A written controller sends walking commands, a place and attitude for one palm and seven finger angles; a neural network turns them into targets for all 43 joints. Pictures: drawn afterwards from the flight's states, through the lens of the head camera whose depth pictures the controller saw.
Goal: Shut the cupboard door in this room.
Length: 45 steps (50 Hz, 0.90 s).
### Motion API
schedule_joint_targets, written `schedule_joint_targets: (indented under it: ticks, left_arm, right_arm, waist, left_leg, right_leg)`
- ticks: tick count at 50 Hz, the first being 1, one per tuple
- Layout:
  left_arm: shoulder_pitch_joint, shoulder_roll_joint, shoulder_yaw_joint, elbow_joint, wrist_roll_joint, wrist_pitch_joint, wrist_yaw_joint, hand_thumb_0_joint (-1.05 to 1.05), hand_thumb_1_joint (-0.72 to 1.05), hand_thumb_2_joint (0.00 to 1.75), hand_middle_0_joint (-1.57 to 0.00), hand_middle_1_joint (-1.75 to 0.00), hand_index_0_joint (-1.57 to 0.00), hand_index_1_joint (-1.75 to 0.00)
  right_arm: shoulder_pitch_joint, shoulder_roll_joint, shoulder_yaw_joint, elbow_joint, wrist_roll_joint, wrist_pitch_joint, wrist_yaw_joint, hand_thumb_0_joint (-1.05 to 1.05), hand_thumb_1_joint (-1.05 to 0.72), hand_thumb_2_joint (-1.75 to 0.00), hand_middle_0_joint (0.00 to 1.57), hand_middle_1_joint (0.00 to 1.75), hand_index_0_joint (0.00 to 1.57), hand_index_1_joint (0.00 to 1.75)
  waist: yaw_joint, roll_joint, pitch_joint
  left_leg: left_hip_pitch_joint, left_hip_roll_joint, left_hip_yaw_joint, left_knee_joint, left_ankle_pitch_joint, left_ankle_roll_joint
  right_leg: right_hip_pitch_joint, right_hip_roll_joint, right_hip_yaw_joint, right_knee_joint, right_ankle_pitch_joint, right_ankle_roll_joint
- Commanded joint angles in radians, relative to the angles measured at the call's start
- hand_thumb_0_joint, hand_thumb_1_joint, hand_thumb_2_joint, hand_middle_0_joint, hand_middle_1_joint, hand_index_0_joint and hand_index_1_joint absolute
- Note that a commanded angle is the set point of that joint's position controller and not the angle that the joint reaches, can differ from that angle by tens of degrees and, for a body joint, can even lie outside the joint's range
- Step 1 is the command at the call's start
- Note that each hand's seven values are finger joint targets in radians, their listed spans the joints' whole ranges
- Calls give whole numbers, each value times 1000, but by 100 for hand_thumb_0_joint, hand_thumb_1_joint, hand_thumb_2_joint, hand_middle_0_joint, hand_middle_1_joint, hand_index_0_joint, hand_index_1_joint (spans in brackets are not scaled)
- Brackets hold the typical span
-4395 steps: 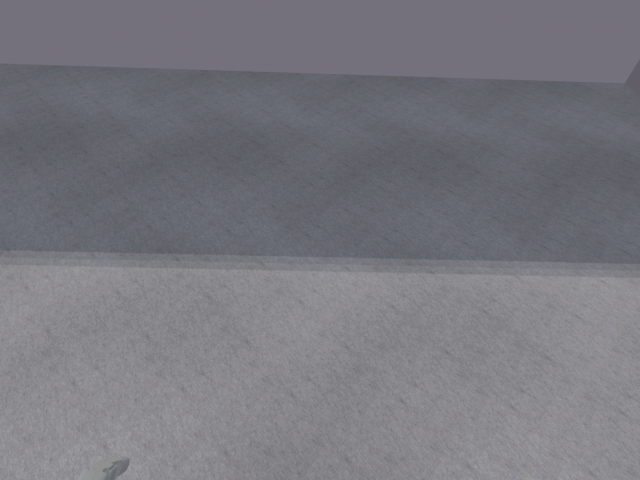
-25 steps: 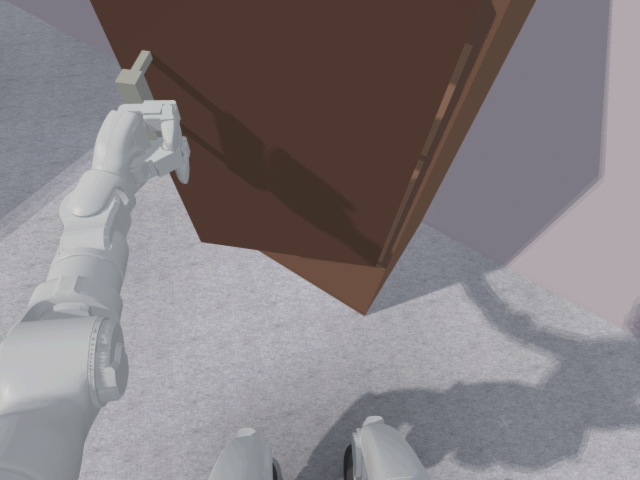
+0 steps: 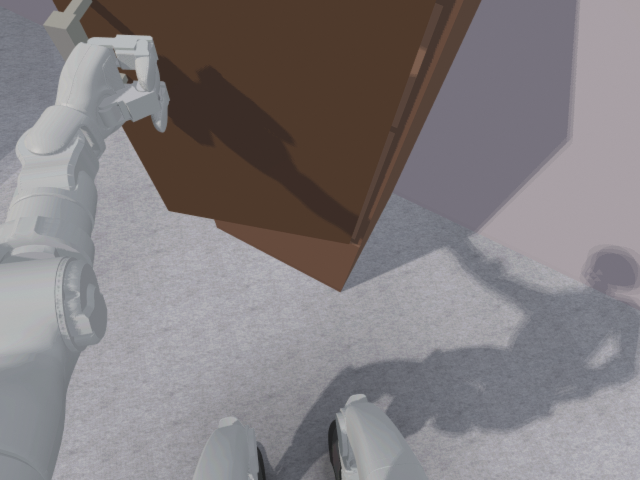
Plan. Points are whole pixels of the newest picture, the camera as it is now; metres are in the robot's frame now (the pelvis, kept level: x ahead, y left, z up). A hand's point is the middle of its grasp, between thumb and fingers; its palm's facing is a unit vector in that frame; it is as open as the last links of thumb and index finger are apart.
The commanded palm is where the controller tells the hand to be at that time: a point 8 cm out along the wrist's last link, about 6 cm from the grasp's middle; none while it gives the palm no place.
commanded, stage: push the door shut along its arc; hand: left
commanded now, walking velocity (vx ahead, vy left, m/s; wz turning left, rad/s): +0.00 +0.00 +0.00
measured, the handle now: (95, 57) +0.61 +0.20 +0.10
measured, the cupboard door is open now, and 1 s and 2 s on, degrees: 18 5 5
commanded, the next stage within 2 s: pull the fist back off the door in 0.68 s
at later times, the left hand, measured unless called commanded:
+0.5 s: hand (177, 63) +0.58 +0.10 +0.11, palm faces -0.39 -0.92 -0.02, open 3.0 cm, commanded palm +0.60 +0.13 +0.11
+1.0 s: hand (204, 47) +0.63 +0.07 +0.10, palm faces +0.01 -1.00 -0.02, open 3.0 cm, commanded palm +0.60 +0.10 +0.11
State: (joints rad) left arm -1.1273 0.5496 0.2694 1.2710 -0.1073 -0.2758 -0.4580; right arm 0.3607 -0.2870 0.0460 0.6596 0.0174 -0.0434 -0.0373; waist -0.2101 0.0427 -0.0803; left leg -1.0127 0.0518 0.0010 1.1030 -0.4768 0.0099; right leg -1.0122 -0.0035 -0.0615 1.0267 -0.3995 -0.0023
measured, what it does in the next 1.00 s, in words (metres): stands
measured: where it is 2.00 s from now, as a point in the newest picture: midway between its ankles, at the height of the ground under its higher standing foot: outside the picture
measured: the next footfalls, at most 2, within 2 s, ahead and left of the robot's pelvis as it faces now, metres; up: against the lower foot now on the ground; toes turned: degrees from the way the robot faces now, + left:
none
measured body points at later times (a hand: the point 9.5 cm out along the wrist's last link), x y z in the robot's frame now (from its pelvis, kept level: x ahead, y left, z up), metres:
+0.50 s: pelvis +0.00 +0.00 -0.01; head +0.18 +0.02 +0.40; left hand +0.60 +0.15 +0.12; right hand -0.04 -0.26 -0.11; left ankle +0.02 +0.11 -0.66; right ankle +0.04 -0.12 -0.66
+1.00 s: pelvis +0.01 +0.01 -0.02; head +0.19 +0.02 +0.39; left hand +0.62 +0.13 +0.10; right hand -0.05 -0.23 -0.12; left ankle +0.02 +0.11 -0.66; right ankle +0.04 -0.12 -0.66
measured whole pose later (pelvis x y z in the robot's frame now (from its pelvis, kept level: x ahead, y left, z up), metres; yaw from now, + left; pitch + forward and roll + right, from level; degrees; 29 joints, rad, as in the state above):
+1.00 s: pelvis +0.01 +0.01 -0.02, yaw -1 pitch +30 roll -4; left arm -1.38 0.47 0.32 1.28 0.08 -0.20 0.07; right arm 0.46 -0.23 0.05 0.64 -0.11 -0.06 0.08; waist -0.29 0.08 -0.11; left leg -1.22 0.05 -0.02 1.20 -0.51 0.01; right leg -1.20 0.00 -0.07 1.10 -0.43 0.01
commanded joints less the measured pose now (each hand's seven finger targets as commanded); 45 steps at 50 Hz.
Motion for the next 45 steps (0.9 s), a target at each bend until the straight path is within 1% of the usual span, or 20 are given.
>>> schedule_joint_targets:
  ticks: [1, 2, 5, 7, 11, 14, 15, 17, 18, 23, 26, 28, 31, 34, 39, 40, 41, 42, 43, 45]
  left_arm:
    - [-597, 223, 29, -170, -9, -39, -3, 0, 90, 90, -130, -150, -130, -150]
    - [-602, 260, 50, -158, 1, -34, 2, 0, 90, 90, -130, -150, -130, -150]
    - [-644, 240, 33, -197, 14, -40, 3, 0, 90, 90, -130, -150, -130, -150]
    - [-621, 278, 57, -178, 28, -30, -2, 0, 90, 90, -130, -150, -130, -150]
    - [-652, 263, 42, -161, 43, -3, -9, 0, 90, 90, -130, -150, -130, -150]
    - [-696, 286, 45, -152, 50, 19, -12, 0, 90, 90, -130, -150, -130, -150]
    - [-713, 263, 33, -165, 43, 18, -17, 0, 90, 90, -130, -150, -130, -150]
    - [-718, 285, 37, -151, 48, 23, -26, 0, 90, 90, -130, -150, -130, -150]
    - [-739, 258, 19, -145, 45, 30, -31, 0, 90, 90, -130, -150, -130, -150]
    - [-790, 243, 0, -113, 47, 38, -41, 0, 90, 90, -130, -150, -130, -150]
    - [-840, 255, 1, -132, 50, 34, -42, 0, 90, 90, -130, -150, -130, -150]
    - [-856, 229, -18, -112, 55, 43, -41, 0, 90, 90, -130, -150, -130, -150]
    - [-879, 222, -26, -136, 61, 40, -41, 0, 90, 90, -130, -150, -130, -150]
    - [-899, 168, -58, -110, 67, 57, -39, 0, 90, 90, -130, -150, -130, -150]
    - [-937, 130, -84, -100, 76, 71, -32, 0, 90, 90, -130, -150, -130, -150]
    - [-928, 180, 133, -121, 4, 89, 168, 0, 90, 90, -130, -150, -130, -150]
    - [-889, 116, 89, -97, 37, 100, 268, 0, 90, 90, -130, -150, -130, -150]
    - [-836, 53, 67, -66, 45, 111, 327, 0, 90, 90, -130, -150, -130, -150]
    - [-837, 63, 104, -100, 47, 105, 390, 0, 90, 90, -130, -150, -130, -150]
    - [-840, 50, 113, -191, 109, 51, 524, 0, 90, 90, -130, -150, -130, -150]
  right_arm:
    - [179, -186, -65, -40, 0, -29, -22, 0, -90, -90, 20, 30, 20, 30]
    - [188, -190, -63, -37, -3, -28, -23, 0, -90, -90, 20, 30, 20, 30]
    - [205, -184, -66, -40, -12, -35, -19, 0, -90, -90, 20, 30, 20, 30]
    - [208, -189, -66, -40, -16, -29, -16, 0, -90, -90, 20, 30, 20, 30]
    - [225, -188, -68, -41, -19, -21, -15, 0, -90, -90, 20, 30, 20, 30]
    - [240, -192, -69, -35, -21, -17, -17, 0, -90, -90, 20, 30, 20, 30]
    - [244, -189, -69, -34, -24, -21, -18, 0, -90, -90, 20, 30, 20, 30]
    - [244, -193, -69, -25, -23, -19, -21, 0, -90, -90, 20, 30, 20, 30]
    - [244, -191, -68, -21, -26, -21, -20, 0, -90, -90, 20, 30, 20, 30]
    - [251, -192, -64, -3, -31, -28, -21, 0, -90, -90, 20, 30, 20, 30]
    - [262, -194, -63, 9, -35, -33, -21, 0, -90, -90, 20, 30, 20, 30]
    - [262, -195, -63, 17, -38, -35, -18, 0, -90, -90, 20, 30, 20, 30]
    - [264, -197, -66, 22, -40, -39, -16, 0, -90, -90, 20, 30, 20, 30]
    - [261, -198, -68, 33, -43, -38, -13, 0, -90, -90, 20, 30, 20, 30]
    - [269, -199, -69, 48, -45, -40, -11, 0, -90, -90, 20, 30, 20, 30]
    - [325, -177, -49, 5, -67, -54, 2, 0, -90, -90, 20, 30, 20, 30]
    - [334, -166, -47, 0, -73, -53, 23, 0, -90, -90, 20, 30, 20, 30]
    - [324, -163, -52, -5, -77, -47, 38, 0, -90, -90, 20, 30, 20, 30]
    - [342, -169, -59, -7, -94, -40, 50, 0, -90, -90, 20, 30, 20, 30]
    - [356, -162, -69, -25, -118, -35, 78, 0, -90, -90, 20, 30, 20, 30]
  waist:
    - [-76, 78, -490]
    - [-73, 80, -487]
    - [-76, 154, -573]
    - [-66, 166, -597]
    - [-85, 126, -593]
    - [-102, 109, -574]
    - [-108, 121, -588]
    - [-109, 127, -587]
    - [-120, 129, -577]
    - [-140, 161, -552]
    - [-150, 184, -585]
    - [-163, 199, -563]
    - [-161, 243, -606]
    - [-176, 244, -576]
    - [-195, 244, -578]
    - [-142, 284, -568]
    - [-149, 264, -598]
    - [-149, 247, -560]
    - [-153, 192, -570]
    - [-135, 210, -642]
  left_leg:
    - [298, -33, -54, -90, 265, 31]
    - [284, -30, -60, -84, 263, 30]
    - [358, -31, -66, -63, 349, 28]
    - [363, -26, -67, -51, 379, 21]
    - [334, -26, -64, -42, 372, 25]
    - [303, -27, -60, -40, 347, 31]
    - [318, -31, -59, -34, 370, 33]
    - [315, -28, -60, -30, 364, 30]
    - [315, -29, -61, -30, 353, 32]
    - [334, -26, -72, -22, 345, 30]
    - [358, -22, -78, -8, 373, 29]
    - [367, -20, -85, -3, 367, 28]
    - [427, -18, -93, 7, 419, 24]
    - [429, -16, -104, 13, 397, 23]
    - [449, -14, -115, 23, 417, 24]
    - [375, 2, -135, -3, 415, 12]
    - [375, 9, -150, -19, 406, 1]
    - [356, 8, -150, -21, 384, -2]
    - [343, 9, -147, -21, 386, 0]
    - [376, 5, -147, -14, 445, -5]
  right_leg:
    - [178, 37, 43, -117, 195, -12]
    - [173, 38, 40, -109, 186, -15]
    - [140, 40, 31, -82, 233, -21]
    - [143, 40, 29, -72, 255, -20]
    - [142, 45, 26, -71, 263, -14]
    - [152, 48, 27, -80, 257, -13]
    - [146, 51, 27, -76, 277, -17]
    - [139, 49, 25, -78, 269, -16]
    - [124, 50, 23, -81, 256, -15]
    - [53, 54, 8, -77, 214, -21]
    - [36, 56, 4, -62, 226, -23]
    - [-8, 56, -6, -60, 208, -24]
    - [-40, 58, -11, -46, 224, -29]
    - [-96, 59, -22, -42, 195, -29]
    - [-132, 60, -32, -31, 198, -31]
    - [-86, 44, -16, -36, 209, -34]
    - [-79, 43, -20, -24, 193, -21]
    - [-96, 39, -26, -24, 182, -18]
    - [-71, 37, -28, -27, 192, -11]
    - [-50, 36, -23, -15, 218, -8]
